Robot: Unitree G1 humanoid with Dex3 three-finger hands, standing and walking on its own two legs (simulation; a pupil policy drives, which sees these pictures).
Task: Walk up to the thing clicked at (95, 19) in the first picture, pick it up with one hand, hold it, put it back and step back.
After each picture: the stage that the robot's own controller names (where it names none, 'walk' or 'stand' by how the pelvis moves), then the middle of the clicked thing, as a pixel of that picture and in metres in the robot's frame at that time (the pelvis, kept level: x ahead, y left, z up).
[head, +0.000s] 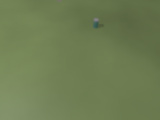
stand; (95, 23) +1.74 -0.20 -0.72
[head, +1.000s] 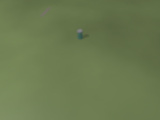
walk; (80, 34) +1.62 +0.13 -0.70
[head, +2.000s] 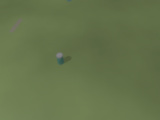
walk; (60, 58) +1.09 +0.27 -0.72
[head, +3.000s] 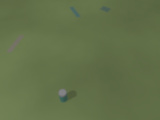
walk; (63, 95) +0.67 +0.19 -0.71
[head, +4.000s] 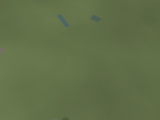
walk; out of the picture +0.42 +0.13 -0.71
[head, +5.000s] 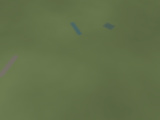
stand; out of the picture +0.36 +0.15 -0.72
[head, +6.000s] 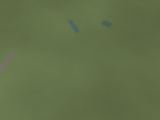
stand; out of the picture +0.36 +0.16 -0.72
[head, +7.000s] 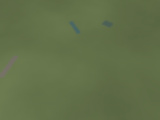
stand; out of the picture +0.37 +0.16 -0.73
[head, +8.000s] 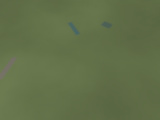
stand; out of the picture +0.35 +0.17 -0.73
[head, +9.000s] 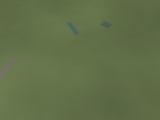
stand; out of the picture +0.35 +0.17 -0.73
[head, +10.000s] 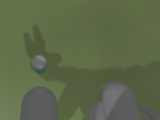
go down; (39, 65) +0.45 +0.15 -0.37
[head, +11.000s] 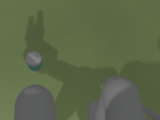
approach; (34, 61) +0.46 +0.15 -0.32
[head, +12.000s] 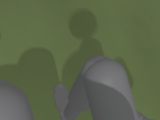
close in; out of the picture +0.46 +0.20 -0.24
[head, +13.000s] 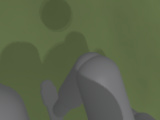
close; out of the picture +0.45 +0.21 -0.24
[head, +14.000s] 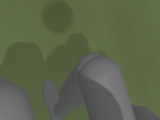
lift; out of the picture +0.42 +0.19 -0.24
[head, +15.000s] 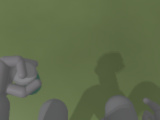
lift; (27, 79) +0.34 +0.18 -0.03
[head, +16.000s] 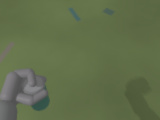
hold; (37, 93) +0.31 +0.16 +0.00
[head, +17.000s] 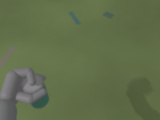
hold; (36, 91) +0.32 +0.17 +0.00
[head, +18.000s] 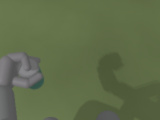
crouch; (31, 74) +0.38 +0.16 -0.06
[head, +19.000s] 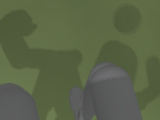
lower; out of the picture +0.48 +0.21 -0.17
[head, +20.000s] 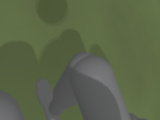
lower; out of the picture +0.46 +0.24 -0.25
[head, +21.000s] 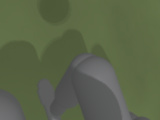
lower; out of the picture +0.46 +0.24 -0.25
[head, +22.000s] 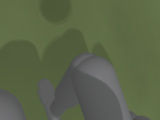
lower; out of the picture +0.47 +0.23 -0.25
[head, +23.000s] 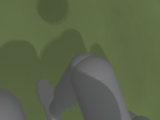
lower; out of the picture +0.47 +0.23 -0.25
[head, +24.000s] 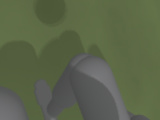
open; out of the picture +0.46 +0.21 -0.26
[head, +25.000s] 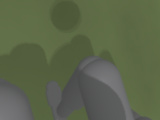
stand; out of the picture +0.45 +0.20 -0.26
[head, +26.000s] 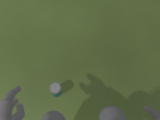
walk; (55, 90) +0.42 +0.13 -0.52
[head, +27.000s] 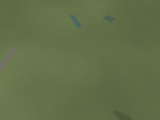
stand; out of the picture +0.39 +0.12 -0.67
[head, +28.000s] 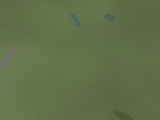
stand; out of the picture +0.38 +0.13 -0.67
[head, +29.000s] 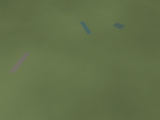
stand; out of the picture +0.39 +0.11 -0.72
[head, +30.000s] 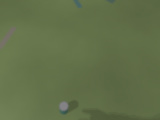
walk; (63, 108) +0.44 +0.08 -0.70
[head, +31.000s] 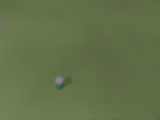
walk; (59, 83) +0.64 +0.16 -0.69
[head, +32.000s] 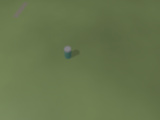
walk; (67, 52) +0.98 +0.15 -0.69
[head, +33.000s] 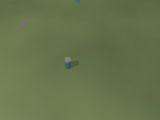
stand; (67, 63) +1.01 +0.14 -0.71
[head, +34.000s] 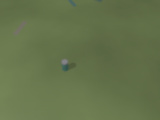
stand; (65, 65) +1.03 +0.16 -0.73
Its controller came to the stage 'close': yes
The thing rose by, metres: 0.72
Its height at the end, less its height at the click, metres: +0.00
